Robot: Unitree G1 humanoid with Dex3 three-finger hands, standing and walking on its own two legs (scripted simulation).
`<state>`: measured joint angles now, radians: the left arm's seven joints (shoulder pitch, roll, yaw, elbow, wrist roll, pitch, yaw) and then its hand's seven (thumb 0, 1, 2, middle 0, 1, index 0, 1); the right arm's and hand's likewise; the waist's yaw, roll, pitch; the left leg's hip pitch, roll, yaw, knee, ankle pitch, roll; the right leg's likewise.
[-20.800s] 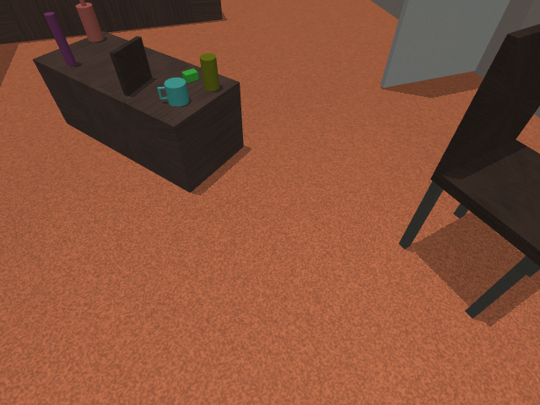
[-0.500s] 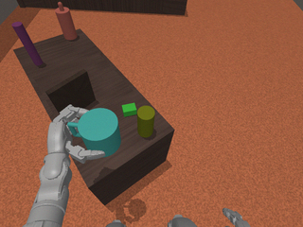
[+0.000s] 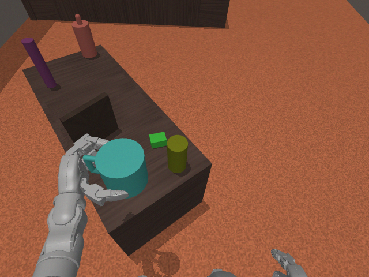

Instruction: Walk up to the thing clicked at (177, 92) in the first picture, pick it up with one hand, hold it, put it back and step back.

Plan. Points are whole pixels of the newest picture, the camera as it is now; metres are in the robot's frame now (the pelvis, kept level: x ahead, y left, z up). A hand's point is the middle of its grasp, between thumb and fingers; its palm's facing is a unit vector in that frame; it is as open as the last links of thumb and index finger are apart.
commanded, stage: hold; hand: left
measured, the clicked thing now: (116, 167) +0.35 +0.14 +0.04
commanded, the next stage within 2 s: none
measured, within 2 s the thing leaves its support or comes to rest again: neither
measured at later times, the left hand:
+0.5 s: hand (101, 170) +0.33 +0.17 +0.05, palm faces +0.09 -1.00 -0.03, open 11.8 cm
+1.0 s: hand (98, 170) +0.33 +0.17 +0.05, palm faces +0.08 -1.00 -0.03, open 11.8 cm
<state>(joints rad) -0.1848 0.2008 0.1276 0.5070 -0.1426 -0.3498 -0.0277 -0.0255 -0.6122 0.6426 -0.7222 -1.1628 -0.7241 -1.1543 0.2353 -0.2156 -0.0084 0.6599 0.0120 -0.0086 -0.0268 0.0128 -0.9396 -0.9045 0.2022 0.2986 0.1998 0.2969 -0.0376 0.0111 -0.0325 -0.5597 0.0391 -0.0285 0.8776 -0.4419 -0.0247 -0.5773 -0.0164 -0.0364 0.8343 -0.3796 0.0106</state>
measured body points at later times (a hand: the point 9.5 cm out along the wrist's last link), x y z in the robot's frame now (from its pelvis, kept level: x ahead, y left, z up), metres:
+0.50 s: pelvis +0.00 +0.00 +0.01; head +0.04 +0.00 +0.46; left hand +0.32 +0.22 +0.05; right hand +0.13 -0.25 -0.10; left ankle +0.00 +0.13 -0.70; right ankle +0.02 -0.13 -0.70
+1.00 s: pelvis +0.00 +0.01 +0.01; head +0.04 +0.01 +0.46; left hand +0.32 +0.22 +0.06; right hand +0.13 -0.24 -0.10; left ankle +0.00 +0.13 -0.70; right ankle +0.02 -0.13 -0.70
